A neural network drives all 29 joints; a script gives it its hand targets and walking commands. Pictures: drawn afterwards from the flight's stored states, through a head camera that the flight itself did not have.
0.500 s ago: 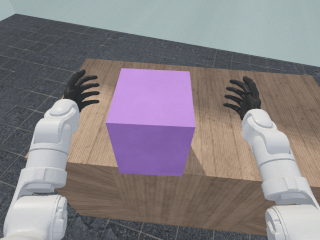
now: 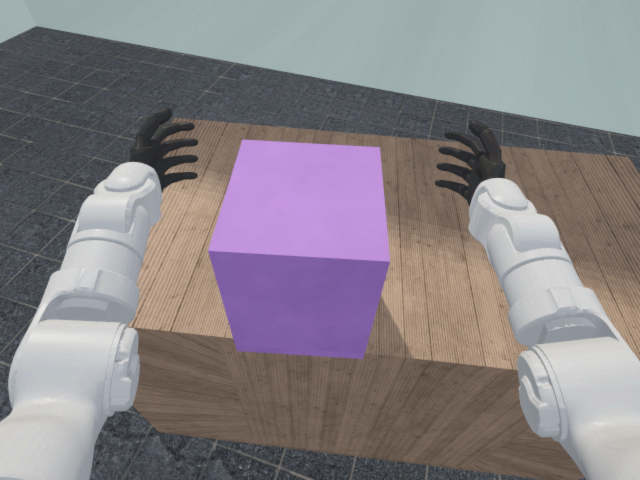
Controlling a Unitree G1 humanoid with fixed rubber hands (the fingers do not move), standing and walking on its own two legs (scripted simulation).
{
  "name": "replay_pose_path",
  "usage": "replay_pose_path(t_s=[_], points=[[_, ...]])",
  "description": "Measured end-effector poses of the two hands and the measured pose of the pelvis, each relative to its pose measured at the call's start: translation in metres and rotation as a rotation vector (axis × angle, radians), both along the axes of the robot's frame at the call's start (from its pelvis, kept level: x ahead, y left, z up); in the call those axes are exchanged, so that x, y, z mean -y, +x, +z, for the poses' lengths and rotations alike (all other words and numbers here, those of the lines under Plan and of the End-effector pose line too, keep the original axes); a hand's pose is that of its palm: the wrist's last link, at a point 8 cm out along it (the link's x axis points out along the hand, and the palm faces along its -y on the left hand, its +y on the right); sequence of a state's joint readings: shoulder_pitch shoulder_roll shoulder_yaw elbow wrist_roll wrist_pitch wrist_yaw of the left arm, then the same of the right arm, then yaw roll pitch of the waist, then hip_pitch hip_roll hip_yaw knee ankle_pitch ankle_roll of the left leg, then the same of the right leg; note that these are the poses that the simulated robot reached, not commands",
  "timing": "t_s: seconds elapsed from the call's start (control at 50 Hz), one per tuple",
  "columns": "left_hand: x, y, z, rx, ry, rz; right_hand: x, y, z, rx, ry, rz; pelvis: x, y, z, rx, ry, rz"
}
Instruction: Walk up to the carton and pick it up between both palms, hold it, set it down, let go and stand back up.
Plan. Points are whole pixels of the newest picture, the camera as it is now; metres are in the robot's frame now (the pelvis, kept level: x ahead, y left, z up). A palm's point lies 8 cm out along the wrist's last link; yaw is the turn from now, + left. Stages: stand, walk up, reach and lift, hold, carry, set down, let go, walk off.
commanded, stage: reach and lift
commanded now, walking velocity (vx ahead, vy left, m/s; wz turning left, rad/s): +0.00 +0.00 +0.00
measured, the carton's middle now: (305, 253) +0.44 +0.04 +0.01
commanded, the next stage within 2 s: none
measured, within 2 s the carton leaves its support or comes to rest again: neither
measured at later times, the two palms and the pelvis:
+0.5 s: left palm (182, 239) +0.42 +0.20 +0.07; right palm (455, 247) +0.41 -0.17 +0.07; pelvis -0.01 +0.01 -0.01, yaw +0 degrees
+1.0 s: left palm (202, 248) +0.42 +0.18 +0.05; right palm (437, 253) +0.41 -0.15 +0.06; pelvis -0.03 +0.00 -0.03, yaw +1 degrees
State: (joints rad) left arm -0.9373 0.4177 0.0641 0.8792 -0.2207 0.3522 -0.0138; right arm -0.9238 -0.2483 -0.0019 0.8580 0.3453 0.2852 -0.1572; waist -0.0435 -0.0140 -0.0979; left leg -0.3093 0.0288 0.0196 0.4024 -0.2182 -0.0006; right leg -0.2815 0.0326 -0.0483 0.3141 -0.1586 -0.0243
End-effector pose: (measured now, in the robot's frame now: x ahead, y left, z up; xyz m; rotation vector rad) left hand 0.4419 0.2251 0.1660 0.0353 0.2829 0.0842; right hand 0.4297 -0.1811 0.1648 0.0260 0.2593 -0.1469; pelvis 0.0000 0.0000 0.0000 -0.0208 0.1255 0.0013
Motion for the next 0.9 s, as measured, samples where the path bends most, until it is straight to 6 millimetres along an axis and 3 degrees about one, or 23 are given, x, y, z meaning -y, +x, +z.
replay_pose_path(t_s=[0.22,0.32,0.48,0.76,0.9], points=[[0.004,-0.019,-0.071,-0.046,0.008,-0.002,-0.012,-0.019,-0.063,-0.065,-0.012,-0.029,-0.003,-0.002,-0.002,-0.021,-0.007,0.007],[0.013,-0.026,-0.093,-0.043,0.008,0.005,-0.015,-0.022,-0.086,-0.062,-0.003,-0.027,-0.005,-0.005,-0.006,-0.070,-0.012,0.006],[0.022,-0.023,-0.097,0.002,0.011,0.006,-0.012,-0.021,-0.094,-0.019,-0.017,-0.020,-0.005,-0.011,-0.014,-0.137,-0.012,0.002],[0.021,-0.026,-0.106,0.017,0.009,0.014,-0.004,-0.026,-0.100,-0.021,-0.026,-0.020,-0.001,-0.026,-0.024,-0.188,-0.004,0.008],[0.037,-0.025,-0.116,0.024,-0.002,-0.018,-0.014,-0.024,-0.103,-0.015,-0.014,-0.001,0.002,-0.031,-0.028,-0.217,-0.001,0.014]])
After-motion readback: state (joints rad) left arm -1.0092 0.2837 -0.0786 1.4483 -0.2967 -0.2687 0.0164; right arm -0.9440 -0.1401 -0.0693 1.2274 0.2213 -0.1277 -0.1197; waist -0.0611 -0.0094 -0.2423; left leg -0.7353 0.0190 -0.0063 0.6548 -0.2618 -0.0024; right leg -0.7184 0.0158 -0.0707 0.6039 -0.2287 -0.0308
